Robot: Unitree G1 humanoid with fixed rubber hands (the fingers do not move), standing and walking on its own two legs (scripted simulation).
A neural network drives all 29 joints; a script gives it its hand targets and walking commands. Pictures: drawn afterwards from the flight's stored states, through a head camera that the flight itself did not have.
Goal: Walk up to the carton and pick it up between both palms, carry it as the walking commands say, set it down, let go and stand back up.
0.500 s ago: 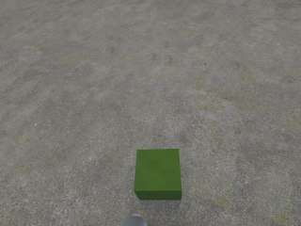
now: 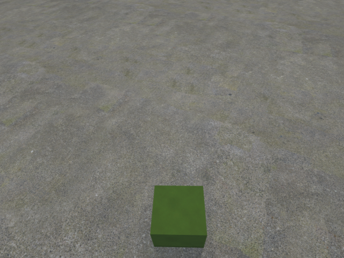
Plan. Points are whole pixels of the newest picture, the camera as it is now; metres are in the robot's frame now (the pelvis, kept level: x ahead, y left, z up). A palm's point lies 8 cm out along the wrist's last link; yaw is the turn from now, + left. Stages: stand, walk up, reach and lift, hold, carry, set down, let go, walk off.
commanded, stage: walk up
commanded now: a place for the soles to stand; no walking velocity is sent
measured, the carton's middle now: (178, 216) +0.48 +0.02 -0.64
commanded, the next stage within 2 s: reach and lift in 1.00 s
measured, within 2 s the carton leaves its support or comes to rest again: neither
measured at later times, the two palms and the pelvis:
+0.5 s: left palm out of the picture +0.09 +0.34 -0.08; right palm out of the picture +0.09 -0.30 -0.09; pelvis +0.00 +0.01 +0.00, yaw +0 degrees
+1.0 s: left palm out of the picture +0.07 +0.35 -0.07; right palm out of the picture +0.09 -0.28 -0.10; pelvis -0.01 +0.02 +0.00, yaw +1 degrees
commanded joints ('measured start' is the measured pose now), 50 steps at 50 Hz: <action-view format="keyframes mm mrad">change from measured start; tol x16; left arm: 1 -70 197 57 6 15 -23 8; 50 21 274 84 27 22 -35 52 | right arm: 1 -94 -196 -69 -25 -15 -27 -12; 50 -98 -186 -85 -68 -37 23 19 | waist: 1 -3 22 -26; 31 31 150 -50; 36 -7 -36 -13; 44 21 149 -37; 50 4 -39 -8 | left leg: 1 87 63 -126 -181 67 68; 9 18 84 -180 -298 -127 75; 15 30 58 -110 -121 206 71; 19 -6 30 -64 -26 124 45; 28 69 189 -294 -311 131 209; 36 31 3 -74 -35 -22 42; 42 127 207 -355 -350 99 215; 50 -6 10 -67 -35 19 33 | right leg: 1 -71 -144 249 -257 86 -103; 10 -67 -98 205 -251 -4 -79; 20 -35 -261 349 -232 350 -167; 28 -32 -21 31 -39 40 -31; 36 -67 -287 388 -288 146 -189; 43 -56 -15 21 -58 -21 -28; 50 -17 -296 375 -274 225 -198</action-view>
